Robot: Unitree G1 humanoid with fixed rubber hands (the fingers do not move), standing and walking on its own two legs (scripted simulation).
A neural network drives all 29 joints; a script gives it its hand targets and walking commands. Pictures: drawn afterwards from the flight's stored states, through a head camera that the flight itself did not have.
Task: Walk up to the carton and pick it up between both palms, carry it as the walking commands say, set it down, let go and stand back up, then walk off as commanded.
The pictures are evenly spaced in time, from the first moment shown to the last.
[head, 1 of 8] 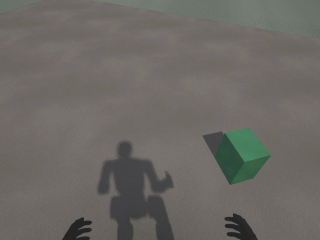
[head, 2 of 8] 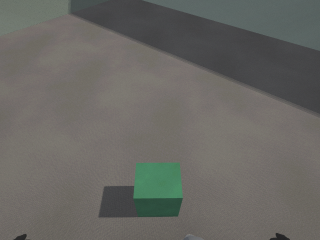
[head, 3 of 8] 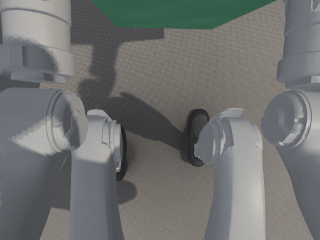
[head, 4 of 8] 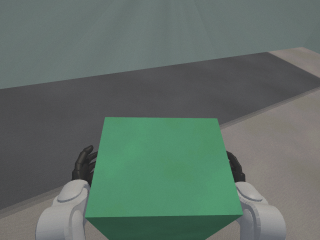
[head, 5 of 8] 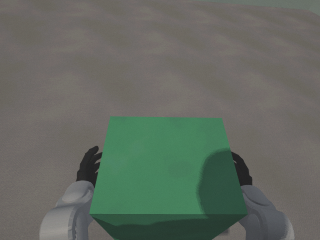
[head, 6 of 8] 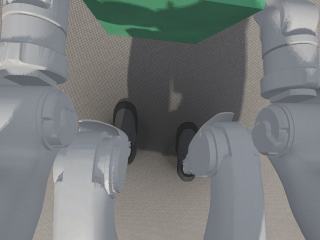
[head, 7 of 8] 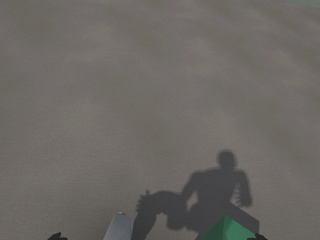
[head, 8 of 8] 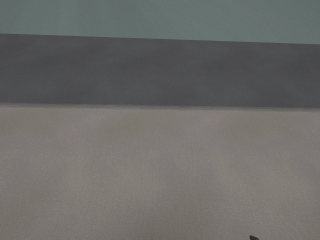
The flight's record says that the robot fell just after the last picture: no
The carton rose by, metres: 0.69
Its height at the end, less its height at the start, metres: -0.05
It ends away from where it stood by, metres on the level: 1.62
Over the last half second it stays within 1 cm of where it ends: yes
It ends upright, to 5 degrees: no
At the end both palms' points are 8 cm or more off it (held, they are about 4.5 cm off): yes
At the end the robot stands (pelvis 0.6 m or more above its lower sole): yes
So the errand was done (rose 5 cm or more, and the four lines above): no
